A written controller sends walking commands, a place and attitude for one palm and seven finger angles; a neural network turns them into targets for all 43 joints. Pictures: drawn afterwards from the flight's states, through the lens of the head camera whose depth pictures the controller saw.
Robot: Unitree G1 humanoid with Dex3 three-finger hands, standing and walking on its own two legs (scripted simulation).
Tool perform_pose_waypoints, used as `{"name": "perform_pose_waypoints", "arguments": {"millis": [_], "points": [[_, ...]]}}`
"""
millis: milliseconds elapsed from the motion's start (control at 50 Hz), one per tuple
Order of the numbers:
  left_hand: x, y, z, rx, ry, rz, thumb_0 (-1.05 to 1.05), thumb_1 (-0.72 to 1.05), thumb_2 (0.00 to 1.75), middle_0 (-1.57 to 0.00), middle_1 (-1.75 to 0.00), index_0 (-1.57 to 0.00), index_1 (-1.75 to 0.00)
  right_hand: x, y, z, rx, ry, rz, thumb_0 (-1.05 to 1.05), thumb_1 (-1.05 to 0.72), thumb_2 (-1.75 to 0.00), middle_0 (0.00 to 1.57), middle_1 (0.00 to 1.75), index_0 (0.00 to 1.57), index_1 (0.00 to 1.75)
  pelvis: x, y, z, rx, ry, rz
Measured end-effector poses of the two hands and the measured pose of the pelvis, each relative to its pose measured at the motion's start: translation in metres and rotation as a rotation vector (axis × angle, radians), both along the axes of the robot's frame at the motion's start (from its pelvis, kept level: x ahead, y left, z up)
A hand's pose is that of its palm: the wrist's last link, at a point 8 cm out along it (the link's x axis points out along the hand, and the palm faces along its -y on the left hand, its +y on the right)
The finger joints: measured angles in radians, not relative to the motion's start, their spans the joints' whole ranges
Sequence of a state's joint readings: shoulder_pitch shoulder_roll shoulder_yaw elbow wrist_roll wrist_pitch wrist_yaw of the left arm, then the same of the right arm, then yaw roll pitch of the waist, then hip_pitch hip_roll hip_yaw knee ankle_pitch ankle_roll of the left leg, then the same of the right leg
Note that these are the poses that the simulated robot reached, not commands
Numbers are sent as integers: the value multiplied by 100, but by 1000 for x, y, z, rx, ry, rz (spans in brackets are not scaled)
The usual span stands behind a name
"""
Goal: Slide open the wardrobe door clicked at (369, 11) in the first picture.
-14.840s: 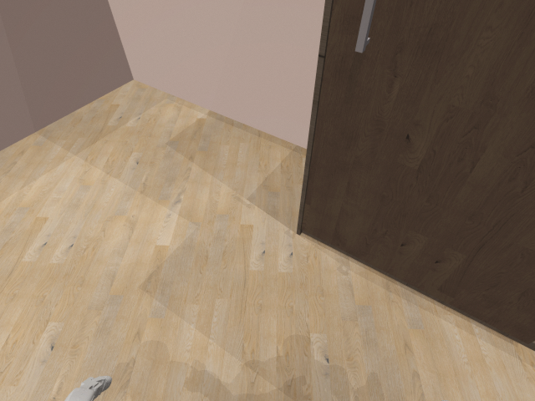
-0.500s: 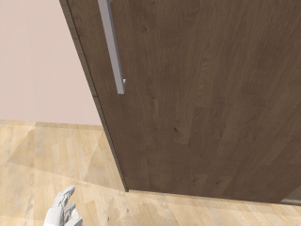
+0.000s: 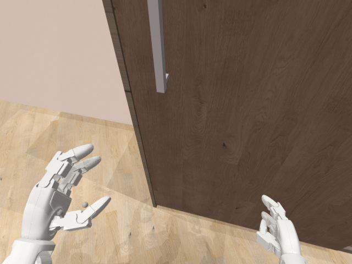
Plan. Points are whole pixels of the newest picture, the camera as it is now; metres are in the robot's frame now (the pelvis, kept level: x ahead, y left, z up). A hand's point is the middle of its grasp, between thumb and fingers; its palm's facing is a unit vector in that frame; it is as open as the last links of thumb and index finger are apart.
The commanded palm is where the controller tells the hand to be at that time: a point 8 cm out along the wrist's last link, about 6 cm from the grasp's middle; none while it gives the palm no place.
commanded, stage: raise the hand with hooked fingers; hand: left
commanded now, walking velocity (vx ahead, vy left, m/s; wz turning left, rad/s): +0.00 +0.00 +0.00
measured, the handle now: (160, 33) +0.47 +0.09 +0.29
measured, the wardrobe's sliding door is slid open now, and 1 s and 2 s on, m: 0.00 0.00 0.00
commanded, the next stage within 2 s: move the hooked fingers beside the handle in 1.42 s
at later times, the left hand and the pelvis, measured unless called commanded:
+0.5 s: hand (56, 145) +0.25 +0.24 +0.19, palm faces -0.05 -0.98 -0.17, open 13.1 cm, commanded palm +0.22 +0.30 +0.22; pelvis +0.02 +0.02 +0.03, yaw -2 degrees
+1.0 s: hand out of the picture +0.29 +0.29 +0.33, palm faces +0.07 -0.97 -0.22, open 14.0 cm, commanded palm +0.26 +0.32 +0.31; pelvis +0.01 +0.00 +0.03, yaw -1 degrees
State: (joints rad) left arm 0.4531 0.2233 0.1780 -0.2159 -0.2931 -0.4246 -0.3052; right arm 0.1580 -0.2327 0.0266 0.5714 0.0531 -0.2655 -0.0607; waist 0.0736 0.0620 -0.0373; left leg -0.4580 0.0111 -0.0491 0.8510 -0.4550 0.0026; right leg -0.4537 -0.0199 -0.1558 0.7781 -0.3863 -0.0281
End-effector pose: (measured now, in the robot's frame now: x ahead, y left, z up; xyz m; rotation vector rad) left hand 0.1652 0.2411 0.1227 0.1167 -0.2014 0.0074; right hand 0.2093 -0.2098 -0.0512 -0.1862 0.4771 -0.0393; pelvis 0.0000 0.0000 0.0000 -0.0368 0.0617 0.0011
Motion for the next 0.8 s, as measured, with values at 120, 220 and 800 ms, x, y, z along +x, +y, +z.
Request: {"name": "perform_pose_waypoints", "arguments": {"millis": [120, 220, 800], "points": [[58, 2, -8, 61, 269, -186, 1, 16, 58, -25, -77, -25, -77, -40, 6, -12, 76, 107, -115, 1, -90, -90, 21, 30, 21, 30, 8, 2, 11, 23, 1, -47], [65, 40, 31, 9, 172, -44, 1, 5, 53, -26, -85, -26, -84, -59, -12, -2, 31, 112, -175, 1, -90, -90, 21, 30, 21, 30, 20, 4, 19, 21, -20, -59], [96, 83, 135, 82, 139, 19, 0, -49, 30, -30, -119, -30, -119, -9, 16, 26, 39, 6, -4, 1, -90, -90, 21, 30, 20, 30, 3, 11, 33, 31, -110, -23]]}}
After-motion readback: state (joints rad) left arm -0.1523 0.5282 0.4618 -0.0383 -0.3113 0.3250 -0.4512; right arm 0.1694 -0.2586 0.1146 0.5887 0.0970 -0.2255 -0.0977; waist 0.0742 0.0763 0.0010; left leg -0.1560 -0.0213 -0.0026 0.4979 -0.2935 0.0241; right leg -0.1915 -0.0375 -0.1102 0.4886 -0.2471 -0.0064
